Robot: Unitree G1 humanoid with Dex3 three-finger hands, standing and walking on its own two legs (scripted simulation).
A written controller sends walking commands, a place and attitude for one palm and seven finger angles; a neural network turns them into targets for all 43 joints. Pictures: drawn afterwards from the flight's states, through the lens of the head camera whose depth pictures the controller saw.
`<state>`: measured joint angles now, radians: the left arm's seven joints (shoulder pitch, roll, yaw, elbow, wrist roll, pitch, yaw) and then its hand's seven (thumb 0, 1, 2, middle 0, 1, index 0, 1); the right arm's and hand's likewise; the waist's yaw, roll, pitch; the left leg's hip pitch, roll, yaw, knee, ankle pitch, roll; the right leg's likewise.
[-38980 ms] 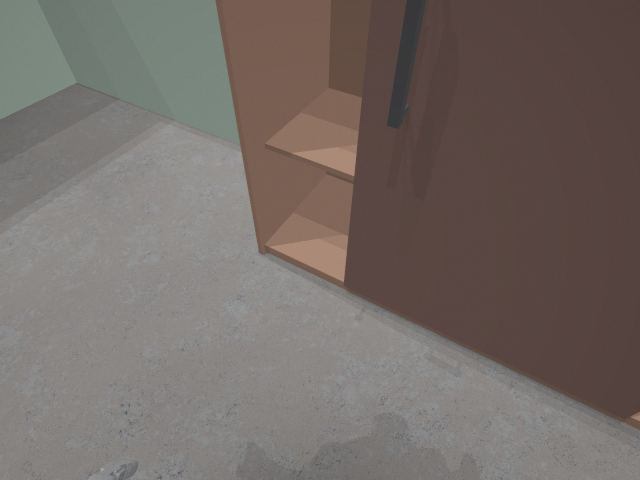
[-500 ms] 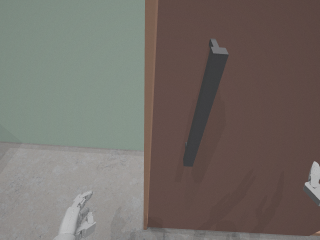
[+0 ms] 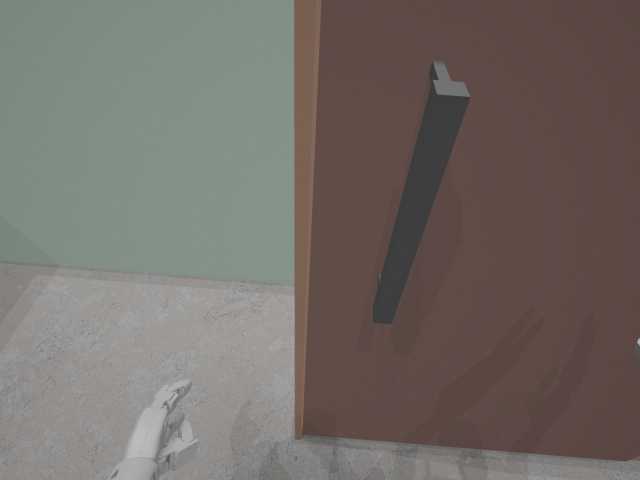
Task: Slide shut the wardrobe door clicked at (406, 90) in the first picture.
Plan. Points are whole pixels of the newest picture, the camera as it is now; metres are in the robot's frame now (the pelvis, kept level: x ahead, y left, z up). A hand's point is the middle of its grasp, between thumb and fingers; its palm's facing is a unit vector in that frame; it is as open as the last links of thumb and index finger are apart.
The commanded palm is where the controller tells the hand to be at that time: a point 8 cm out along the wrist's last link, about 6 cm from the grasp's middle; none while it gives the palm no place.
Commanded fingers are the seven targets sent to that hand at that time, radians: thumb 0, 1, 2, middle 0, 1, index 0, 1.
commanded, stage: step back with the hand held close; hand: right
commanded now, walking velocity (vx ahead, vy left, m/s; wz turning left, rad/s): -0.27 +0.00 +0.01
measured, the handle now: (404, 218) +0.35 -0.08 +0.19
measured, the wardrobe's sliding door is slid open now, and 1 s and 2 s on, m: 0.00 0.00 0.00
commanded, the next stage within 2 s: stop stepping back and stand still in 0.92 s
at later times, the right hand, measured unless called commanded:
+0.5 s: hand out of the picture +0.11 -0.28 +0.16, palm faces +0.48 +0.78 -0.41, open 7.4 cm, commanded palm +0.06 -0.32 +0.18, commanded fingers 0.00 -0.90 -0.90 0.20 0.30 0.20 0.30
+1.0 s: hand out of the picture +0.05 -0.29 +0.16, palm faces +0.39 +0.81 -0.44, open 7.4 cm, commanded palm -0.02 -0.33 +0.18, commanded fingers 0.00 -0.90 -0.90 0.20 0.30 0.20 0.30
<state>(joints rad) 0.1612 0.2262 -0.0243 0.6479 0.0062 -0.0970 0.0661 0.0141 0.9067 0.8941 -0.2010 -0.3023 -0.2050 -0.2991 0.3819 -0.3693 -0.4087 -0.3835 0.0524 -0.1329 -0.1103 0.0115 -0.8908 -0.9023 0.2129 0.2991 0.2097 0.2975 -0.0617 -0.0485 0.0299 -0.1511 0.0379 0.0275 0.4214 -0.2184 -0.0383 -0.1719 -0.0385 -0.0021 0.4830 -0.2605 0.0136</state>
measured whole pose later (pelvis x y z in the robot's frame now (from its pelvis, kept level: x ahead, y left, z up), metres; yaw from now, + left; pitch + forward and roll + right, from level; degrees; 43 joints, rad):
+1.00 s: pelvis -0.17 -0.03 -0.01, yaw +2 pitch +1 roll +1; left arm 0.13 0.19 -0.01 0.64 0.01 -0.11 0.07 0.02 0.91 0.89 -0.20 -0.30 -0.21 -0.30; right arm 0.44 -0.44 -0.42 -0.50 0.04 -0.25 -0.12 0.01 -0.89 -0.90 0.21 0.30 0.21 0.30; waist -0.05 0.04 0.06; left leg -0.33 -0.04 -0.05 0.75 -0.40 -0.01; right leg -0.39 0.01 -0.05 0.50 -0.13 -0.06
